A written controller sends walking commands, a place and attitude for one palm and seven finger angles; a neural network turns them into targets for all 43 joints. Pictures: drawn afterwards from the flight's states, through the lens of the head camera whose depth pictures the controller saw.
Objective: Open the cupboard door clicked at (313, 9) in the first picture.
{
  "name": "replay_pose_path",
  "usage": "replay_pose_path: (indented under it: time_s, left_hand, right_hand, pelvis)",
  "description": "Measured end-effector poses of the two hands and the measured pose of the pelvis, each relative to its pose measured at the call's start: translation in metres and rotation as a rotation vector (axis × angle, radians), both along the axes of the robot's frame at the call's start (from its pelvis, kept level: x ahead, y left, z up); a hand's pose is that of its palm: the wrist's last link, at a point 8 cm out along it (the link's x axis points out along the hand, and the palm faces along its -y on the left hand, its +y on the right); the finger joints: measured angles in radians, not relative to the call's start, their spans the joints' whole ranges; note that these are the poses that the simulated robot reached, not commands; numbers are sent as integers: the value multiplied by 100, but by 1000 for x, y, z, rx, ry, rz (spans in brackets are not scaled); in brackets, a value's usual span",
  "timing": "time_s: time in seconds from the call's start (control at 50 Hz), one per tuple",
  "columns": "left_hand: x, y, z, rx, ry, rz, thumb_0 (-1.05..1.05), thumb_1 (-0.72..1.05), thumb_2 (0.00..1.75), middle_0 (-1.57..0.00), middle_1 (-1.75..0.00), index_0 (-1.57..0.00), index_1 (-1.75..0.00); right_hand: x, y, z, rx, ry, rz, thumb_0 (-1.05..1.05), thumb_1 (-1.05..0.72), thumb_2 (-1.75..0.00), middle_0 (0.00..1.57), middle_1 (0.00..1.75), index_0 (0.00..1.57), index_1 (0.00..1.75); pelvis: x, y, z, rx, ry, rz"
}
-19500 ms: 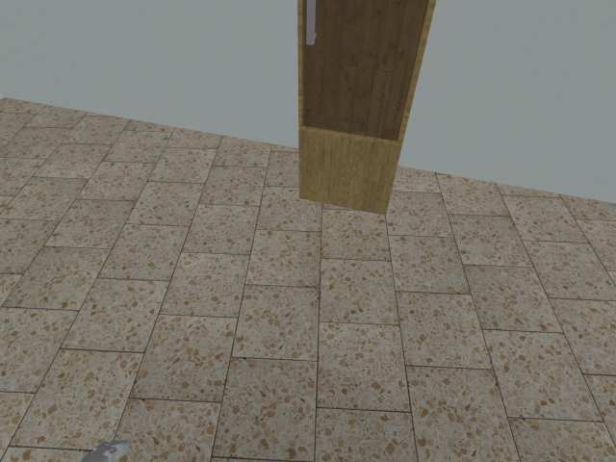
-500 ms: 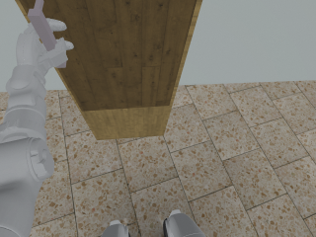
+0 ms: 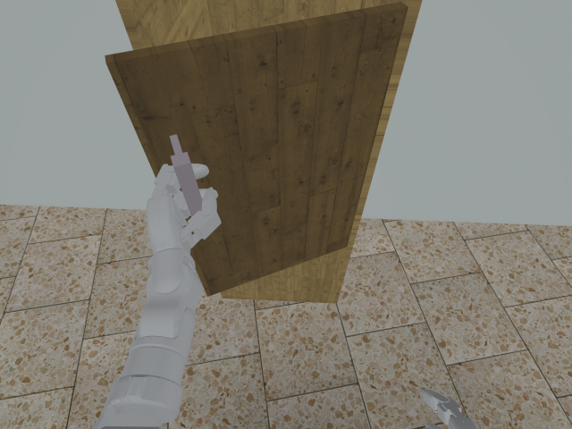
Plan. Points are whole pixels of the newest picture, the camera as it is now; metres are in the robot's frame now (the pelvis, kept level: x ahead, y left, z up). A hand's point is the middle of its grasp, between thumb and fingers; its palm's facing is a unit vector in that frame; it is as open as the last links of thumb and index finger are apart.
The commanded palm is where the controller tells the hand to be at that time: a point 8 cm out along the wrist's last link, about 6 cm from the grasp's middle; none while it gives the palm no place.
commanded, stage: pull the door open along its arc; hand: left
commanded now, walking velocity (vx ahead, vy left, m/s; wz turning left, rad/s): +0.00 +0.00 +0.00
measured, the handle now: (189, 186) +0.44 +0.15 +0.10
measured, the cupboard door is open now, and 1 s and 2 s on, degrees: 25 45 50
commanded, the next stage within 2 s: open thumb and fingers to let go in 0.38 s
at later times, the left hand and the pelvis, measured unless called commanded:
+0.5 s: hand (278, 279) +0.29 +0.02 +0.09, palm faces +0.28 -0.96 -0.03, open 5.9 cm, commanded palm +0.26 +0.07 +0.09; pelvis -0.01 -0.04 +0.01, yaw +3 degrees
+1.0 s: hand (264, 269) +0.30 +0.03 +0.09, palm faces +0.30 -0.95 -0.01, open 12.4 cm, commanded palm +0.26 +0.07 +0.09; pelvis -0.02 -0.02 +0.00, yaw +3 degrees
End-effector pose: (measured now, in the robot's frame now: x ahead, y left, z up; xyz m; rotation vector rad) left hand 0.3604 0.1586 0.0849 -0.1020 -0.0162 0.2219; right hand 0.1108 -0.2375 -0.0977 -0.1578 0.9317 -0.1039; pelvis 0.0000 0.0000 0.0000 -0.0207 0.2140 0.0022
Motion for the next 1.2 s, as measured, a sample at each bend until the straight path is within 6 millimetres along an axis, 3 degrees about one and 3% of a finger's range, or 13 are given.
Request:
replay_pose_path:
  time_s: [0.16,0.46,0.68,1.0,1.2]
  left_hand:
    - [-46,-40,5,70,52,151,1,72,78,-34,-135,-40,-135]
    - [-105,-94,7,112,62,66,2,69,72,-36,-134,-38,-135]
    - [-96,-87,11,99,64,135,3,55,74,-37,-132,-39,-132]
    - [-96,-81,10,103,47,85,1,-27,40,-32,-121,-34,-121]
    - [-93,-82,10,114,49,79,0,-47,32,-27,-89,-28,-89]
  right_hand:
    - [34,10,5,23,-87,86,1,-90,-90,20,30,20,30]
    - [34,-12,9,24,-113,87,1,-90,-90,20,30,20,30]
    - [40,-14,7,-6,-95,111,1,-90,-90,20,30,20,30]
    - [36,8,6,14,-97,104,1,-90,-90,20,30,20,30]
    - [32,17,6,14,-88,103,1,-90,-90,20,30,20,30]
  pelvis:
    - [-8,-13,1,12,-59,28]
    - [-12,-36,5,28,-145,47]
    - [-19,-41,7,35,-146,60]
    - [-19,-25,5,28,-143,50]
    - [-22,-16,3,21,-142,46]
